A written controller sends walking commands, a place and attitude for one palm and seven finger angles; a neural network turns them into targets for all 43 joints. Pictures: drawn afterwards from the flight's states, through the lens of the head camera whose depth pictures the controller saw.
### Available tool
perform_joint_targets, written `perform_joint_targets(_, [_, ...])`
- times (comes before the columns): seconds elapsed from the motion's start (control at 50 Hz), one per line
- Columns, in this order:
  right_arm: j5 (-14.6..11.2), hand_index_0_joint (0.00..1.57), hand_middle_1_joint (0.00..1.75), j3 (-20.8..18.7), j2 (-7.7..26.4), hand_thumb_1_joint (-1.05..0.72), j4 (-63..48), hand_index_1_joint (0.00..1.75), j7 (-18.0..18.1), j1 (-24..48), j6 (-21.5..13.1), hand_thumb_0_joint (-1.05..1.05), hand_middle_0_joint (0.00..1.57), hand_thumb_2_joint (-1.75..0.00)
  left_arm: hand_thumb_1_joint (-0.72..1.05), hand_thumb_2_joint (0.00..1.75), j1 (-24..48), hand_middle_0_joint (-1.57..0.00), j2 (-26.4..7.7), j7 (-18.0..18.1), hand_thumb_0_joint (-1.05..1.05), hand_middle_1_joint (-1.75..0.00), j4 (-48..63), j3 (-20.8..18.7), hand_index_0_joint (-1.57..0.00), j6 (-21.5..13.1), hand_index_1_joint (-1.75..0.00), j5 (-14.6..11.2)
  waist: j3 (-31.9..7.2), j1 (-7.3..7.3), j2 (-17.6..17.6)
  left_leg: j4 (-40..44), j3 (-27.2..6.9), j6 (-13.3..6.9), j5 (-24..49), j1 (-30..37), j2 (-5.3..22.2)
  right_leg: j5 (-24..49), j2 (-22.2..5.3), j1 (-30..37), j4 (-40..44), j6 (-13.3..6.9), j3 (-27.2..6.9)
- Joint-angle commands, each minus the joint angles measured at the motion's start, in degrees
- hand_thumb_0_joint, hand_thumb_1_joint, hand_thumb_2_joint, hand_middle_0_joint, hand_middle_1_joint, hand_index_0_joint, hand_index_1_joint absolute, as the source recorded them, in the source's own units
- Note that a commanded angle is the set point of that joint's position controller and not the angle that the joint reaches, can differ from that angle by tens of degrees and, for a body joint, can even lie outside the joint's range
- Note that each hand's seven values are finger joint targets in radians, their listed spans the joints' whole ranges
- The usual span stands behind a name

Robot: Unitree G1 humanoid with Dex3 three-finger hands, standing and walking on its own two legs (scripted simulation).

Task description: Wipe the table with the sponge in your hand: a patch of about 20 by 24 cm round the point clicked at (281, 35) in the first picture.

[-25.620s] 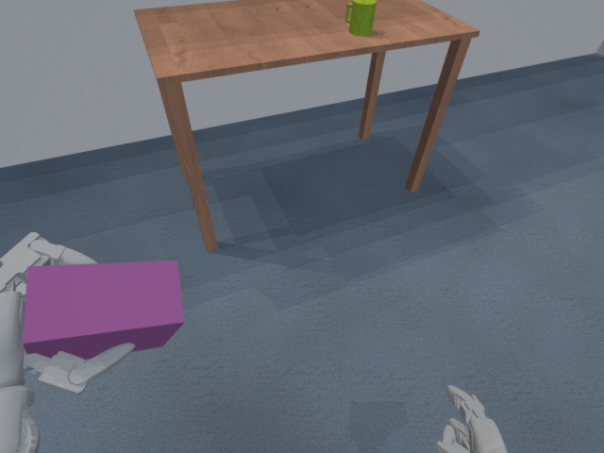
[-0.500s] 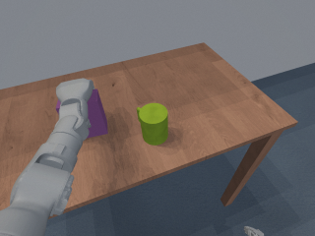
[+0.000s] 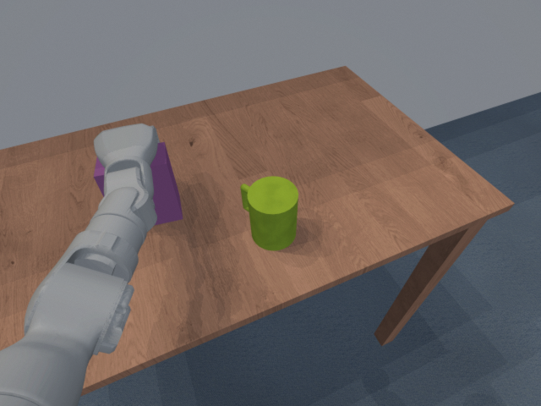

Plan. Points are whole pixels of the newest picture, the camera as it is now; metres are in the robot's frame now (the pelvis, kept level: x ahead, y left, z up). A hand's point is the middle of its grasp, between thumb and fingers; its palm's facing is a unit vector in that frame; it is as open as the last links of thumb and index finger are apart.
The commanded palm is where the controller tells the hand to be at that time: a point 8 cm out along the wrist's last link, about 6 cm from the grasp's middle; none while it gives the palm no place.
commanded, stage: wipe back along the third lane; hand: left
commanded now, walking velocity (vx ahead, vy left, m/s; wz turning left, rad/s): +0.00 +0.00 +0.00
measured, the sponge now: (146, 196) +0.45 +0.22 +0.05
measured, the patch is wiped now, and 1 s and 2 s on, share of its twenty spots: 0.95 0.95 0.95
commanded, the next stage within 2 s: slide back across to the middle lane in 1.50 s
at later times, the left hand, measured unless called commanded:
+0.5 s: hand (141, 190) +0.42 +0.20 +0.11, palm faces +0.06 -0.01 -1.00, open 10.5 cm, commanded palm +0.37 +0.19 +0.14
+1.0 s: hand (146, 213) +0.37 +0.18 +0.11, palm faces +0.09 -0.07 -0.99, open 10.5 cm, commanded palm +0.33 +0.17 +0.14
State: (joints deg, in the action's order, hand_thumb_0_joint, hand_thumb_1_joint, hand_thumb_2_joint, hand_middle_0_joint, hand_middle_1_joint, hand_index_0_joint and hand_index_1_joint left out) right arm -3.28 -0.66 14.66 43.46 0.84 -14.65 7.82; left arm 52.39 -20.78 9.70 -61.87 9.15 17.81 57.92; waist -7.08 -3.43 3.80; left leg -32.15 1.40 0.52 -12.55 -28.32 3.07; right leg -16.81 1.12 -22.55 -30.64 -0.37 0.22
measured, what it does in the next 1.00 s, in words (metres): stands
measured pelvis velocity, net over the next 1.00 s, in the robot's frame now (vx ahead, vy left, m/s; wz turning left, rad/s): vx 0.03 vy -0.02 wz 0.03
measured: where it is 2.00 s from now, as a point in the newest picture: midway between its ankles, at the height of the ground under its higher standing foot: outside the picture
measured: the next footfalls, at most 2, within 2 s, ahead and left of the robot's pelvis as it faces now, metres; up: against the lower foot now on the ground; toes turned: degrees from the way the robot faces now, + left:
none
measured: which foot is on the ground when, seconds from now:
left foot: down 0.00-1.00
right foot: down 0.00-1.00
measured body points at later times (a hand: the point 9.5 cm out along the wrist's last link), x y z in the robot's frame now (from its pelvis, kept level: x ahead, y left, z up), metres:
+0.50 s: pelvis +0.02 +0.00 +0.00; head +0.01 -0.02 +0.45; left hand +0.41 +0.20 +0.16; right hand +0.23 -0.21 -0.10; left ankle +0.03 +0.13 -0.73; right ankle -0.02 -0.12 -0.73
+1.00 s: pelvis +0.03 -0.02 +0.00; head +0.01 -0.06 +0.45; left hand +0.36 +0.18 +0.16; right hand +0.25 -0.22 -0.09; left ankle +0.03 +0.13 -0.73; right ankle -0.02 -0.12 -0.73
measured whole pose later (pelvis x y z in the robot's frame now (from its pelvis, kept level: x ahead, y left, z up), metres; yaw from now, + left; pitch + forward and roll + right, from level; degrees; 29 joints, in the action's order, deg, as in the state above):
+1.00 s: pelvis +0.03 -0.02 +0.00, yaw +1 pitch +1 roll +0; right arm -5.5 2.3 15.1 37.2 -1.8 -1.7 14.1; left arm 20.3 -17.2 4.1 -12.8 19.6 33.3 55.8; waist -5.2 3.4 5.2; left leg -29.0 0.5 1.6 -14.4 -15.8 2.3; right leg -19.8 0.5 -10.1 -28.6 -1.4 1.3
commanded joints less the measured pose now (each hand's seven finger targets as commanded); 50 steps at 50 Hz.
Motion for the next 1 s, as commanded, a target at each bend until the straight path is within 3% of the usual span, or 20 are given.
perform_joint_targets(0.0, [-0.4,0.20,0.30,-2.0,7.3,-0.90,-7.3,0.30,-0.4,5.7,-1.5,0.00,0.20,-0.90,0.10,1.30,15.2,-1.20,-3.7,1.3,0.00,-1.60,6.9,1.7,-1.20,0.9,-1.60,-1.3,-12.9,1.17,-4.6,2.9,0.5,-3.4,7.4,13.6,-2.2,11.6,1.9,1.2,4.7,-1.9,3.3])
perform_joint_targets(0.06, [-0.6,0.20,0.30,-2.1,7.0,-0.90,-7.7,0.30,-0.5,7.3,-1.1,0.00,0.20,-0.90,0.10,1.30,12.3,-1.20,-4.7,1.8,0.00,-1.60,9.2,-0.1,-1.20,2.6,-1.60,-2.8,-14.8,2.83,-4.7,3.3,0.3,-3.5,8.8,14.3,-2.3,12.7,1.9,3.8,5.0,-2.1,3.4])
perform_joint_targets(0.14, [-1.1,0.20,0.30,-1.5,6.9,-0.90,-8.3,0.30,-0.8,10.4,0.1,0.00,0.20,-0.90,0.10,1.30,9.3,-1.20,-1.1,1.2,0.00,-1.60,11.7,3.3,-1.20,6.1,-1.60,-3.1,-12.2,2.91,-4.9,3.9,0.5,-3.2,8.9,15.3,-2.3,12.4,1.8,3.7,5.5,-2.3,3.8])
perform_joint_targets(0.24, [-1.2,0.20,0.30,-1.4,6.4,-0.90,-10.0,0.30,-1.3,13.3,1.0,0.00,0.20,-0.90,0.10,1.30,4.9,-1.20,3.4,-0.3,0.00,-1.60,18.3,6.2,-1.20,9.0,-1.60,-3.9,-14.2,3.93,-4.6,3.6,0.1,-3.2,12.8,18.4,-2.4,15.8,1.9,5.5,5.1,-2.9,4.3])
perform_joint_targets(0.3, [-1.5,0.20,0.30,-1.1,6.4,-0.90,-10.9,0.30,-1.3,15.5,2.0,0.00,0.20,-0.90,0.10,1.30,2.4,-1.20,3.7,-1.2,0.00,-1.60,21.6,6.6,-1.20,10.4,-1.60,-4.2,-12.8,4.14,-6.8,3.6,-0.1,-3.1,13.6,18.4,-2.6,17.3,1.7,6.6,5.1,-2.9,4.4])
perform_joint_targets(0.32, [-1.6,0.20,0.30,-0.9,6.4,-0.90,-11.2,0.30,-1.4,16.1,2.2,0.00,0.20,-0.90,0.10,1.30,2.2,-1.20,4.3,-1.6,0.00,-1.60,23.4,7.5,-1.20,10.9,-1.60,-4.2,-13.1,4.31,-5.5,3.6,0.0,-3.1,14.1,19.0,-2.7,18.0,1.7,6.9,5.0,-3.0,4.4])
perform_joint_targets(0.36, [-1.5,0.20,0.30,-1.0,6.5,-0.90,-11.7,0.30,-1.4,17.1,2.7,0.00,0.20,-0.90,0.10,1.30,0.1,-1.20,2.5,-1.9,0.00,-1.60,25.7,5.6,-1.20,11.7,-1.60,-4.5,-13.5,5.00,-6.8,3.5,-0.3,-3.0,15.3,19.1,-3.0,19.7,1.6,8.8,5.0,-3.2,4.4])
perform_joint_targets(0.4, [-1.7,0.20,0.30,-0.5,6.2,-0.90,-12.1,0.30,-1.5,18.3,3.1,0.00,0.20,-0.90,0.10,1.30,-0.5,-1.20,4.6,-2.7,0.00,-1.60,27.5,7.9,-1.20,12.5,-1.60,-4.5,-11.6,4.66,-7.3,3.4,0.2,-3.0,15.3,19.1,-3.2,20.7,1.4,8.6,5.1,-3.1,4.4])
perform_joint_targets(0.46, [-1.7,0.20,0.30,-0.3,6.6,-0.90,-12.6,0.30,-1.4,19.7,3.8,0.00,0.20,-0.90,0.10,1.30,-3.2,-1.20,1.9,-3.6,0.00,-1.60,31.0,5.7,-1.20,13.5,-1.60,-4.7,-11.9,5.52,-8.2,3.4,0.1,-2.9,16.6,19.5,-3.3,23.4,1.2,10.8,5.2,-3.2,4.1])
perform_joint_targets(0.48, [-1.9,0.20,0.30,0.0,6.2,-0.90,-13.3,0.30,-1.5,20.6,3.7,0.00,0.20,-0.90,0.10,1.30,-3.4,-1.20,4.0,-4.1,0.00,-1.60,33.2,8.1,-1.20,13.6,-1.60,-5.0,-12.4,5.32,-6.9,3.1,0.5,-3.0,17.5,20.1,-3.6,25.0,1.0,11.2,4.8,-3.1,4.0])
perform_joint_targets(0.6, [-2.1,0.20,0.30,0.4,5.9,-0.90,-14.8,0.30,-2.3,22.4,4.1,0.00,0.20,-0.90,0.10,1.30,-10.2,-1.20,5.1,-6.3,0.00,-1.60,40.7,10.0,-1.20,13.9,-1.60,-4.7,-11.7,5.67,-7.3,2.4,0.8,-3.0,19.8,20.6,-3.9,29.6,0.8,13.0,4.2,-3.1,3.6])
perform_joint_targets(0.66, [-2.0,0.20,0.30,0.4,6.4,-0.90,-15.4,0.30,-2.5,22.8,3.9,0.00,0.20,-0.90,0.10,1.30,-15.3,-1.20,1.6,-6.6,0.00,-1.60,44.3,6.8,-1.20,14.1,-1.60,-4.9,-12.1,6.65,-7.7,2.4,0.8,-2.9,20.6,20.4,-3.9,31.8,0.9,14.9,4.0,-3.1,3.0])
perform_joint_targets(0.68, [-2.2,0.20,0.30,0.6,5.9,-0.90,-16.0,0.30,-2.7,23.4,3.8,0.00,0.20,-0.90,0.10,1.30,-16.4,-1.20,3.9,-6.9,0.00,-1.60,46.5,9.0,-1.20,14.2,-1.60,-5.2,-12.1,6.62,-7.9,2.3,1.1,-3.0,20.9,20.5,-4.1,32.8,0.7,15.3,3.8,-2.9,3.2])
perform_joint_targets(0.72, [-2.3,0.20,0.30,0.7,5.9,-0.90,-16.1,0.30,-2.9,23.7,3.8,0.00,0.20,-0.90,0.10,1.30,-16.7,-1.20,3.8,-7.3,0.00,-1.60,48.1,9.4,-1.20,14.6,-1.60,-5.2,-10.5,6.43,-7.7,2.5,1.2,-3.0,20.2,20.0,-4.0,32.3,0.7,14.5,3.9,-2.8,3.1])
perform_joint_targets(0.76, [-2.3,0.20,0.30,0.7,6.2,-0.90,-16.5,0.30,-3.0,24.1,3.5,0.00,0.20,-0.90,0.10,1.30,-20.6,-1.20,0.9,-7.2,0.00,-1.60,49.4,6.5,-1.20,14.9,-1.60,-5.2,-10.3,7.25,-8.6,2.7,0.9,-2.9,19.4,19.5,-4.0,31.7,0.9,15.3,4.1,-2.8,2.6])
perform_joint_targets(0.8, [-2.4,0.20,0.30,0.8,5.7,-0.90,-16.9,0.30,-3.2,24.6,3.4,0.00,0.20,-0.90,0.10,1.30,-20.5,-1.20,3.7,-7.5,0.00,-1.60,51.6,9.7,-1.20,15.1,-1.60,-5.1,-9.8,6.66,-8.6,2.5,1.3,-3.0,19.5,19.6,-4.1,32.2,0.6,14.8,3.8,-2.6,2.8])
perform_joint_targets(0.86, [-2.2,0.20,0.30,0.8,6.3,-0.90,-16.9,0.30,-3.0,25.0,3.1,0.00,0.20,-0.90,0.10,1.30,-23.0,-1.20,-0.6,-7.5,0.00,-1.60,52.8,5.7,-1.20,15.5,-1.60,-4.9,-9.9,7.39,-10.1,2.9,1.4,-3.0,17.7,19.3,-4.0,30.8,0.7,15.5,4.3,-2.5,1.8])
perform_joint_targets(0.92, [-2.5,0.20,0.30,1.1,5.8,-0.90,-17.1,0.30,-2.9,25.6,2.9,0.00,0.20,-0.90,0.10,1.30,-22.7,-1.20,2.2,-7.8,0.00,-1.60,54.1,9.1,-1.20,15.9,-1.60,-4.6,-8.1,6.95,-8.9,3.2,1.6,-3.0,16.7,19.3,-4.1,28.5,0.6,14.1,4.5,-2.3,2.2])
perform_joint_targets(0.96, [-2.4,0.20,0.30,1.1,6.1,-0.90,-16.9,0.30,-2.8,26.2,2.8,0.00,0.20,-0.90,0.10,1.30,-23.0,-1.20,-0.3,-7.7,0.00,-1.60,54.0,7.0,-1.20,16.2,-1.60,-3.9,-7.3,7.30,-8.9,3.6,1.3,-2.9,15.2,19.3,-4.0,25.8,0.9,13.4,4.9,-2.6,1.3])
perform_joint_targets(0.98, [-2.6,0.20,0.30,1.2,5.7,-0.90,-17.2,0.30,-2.8,26.4,2.7,0.00,0.20,-0.90,0.10,1.30,-21.7,-1.20,2.2,-7.9,0.00,-1.60,55.0,9.7,-1.20,16.3,-1.60,-3.7,-7.9,6.96,-7.8,3.6,1.6,-3.0,14.7,19.5,-4.1,24.5,0.6,13.2,4.7,-2.4,1.8])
